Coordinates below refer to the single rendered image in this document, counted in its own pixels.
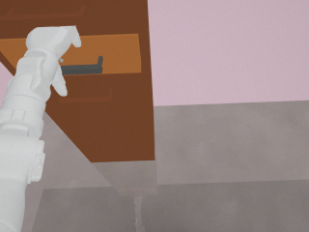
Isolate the handle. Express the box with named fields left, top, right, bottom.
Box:
left=0, top=13, right=87, bottom=29
left=60, top=56, right=103, bottom=75
left=59, top=97, right=113, bottom=106

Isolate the robot left hand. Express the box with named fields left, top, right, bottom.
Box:
left=25, top=25, right=81, bottom=97

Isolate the robot left upper arm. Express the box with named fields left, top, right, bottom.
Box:
left=0, top=134, right=45, bottom=232

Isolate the left robot forearm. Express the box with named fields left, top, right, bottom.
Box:
left=0, top=47, right=59, bottom=138

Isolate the cabinet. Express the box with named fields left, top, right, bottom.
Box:
left=0, top=0, right=155, bottom=162

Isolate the drawer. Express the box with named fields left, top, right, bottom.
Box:
left=0, top=34, right=142, bottom=75

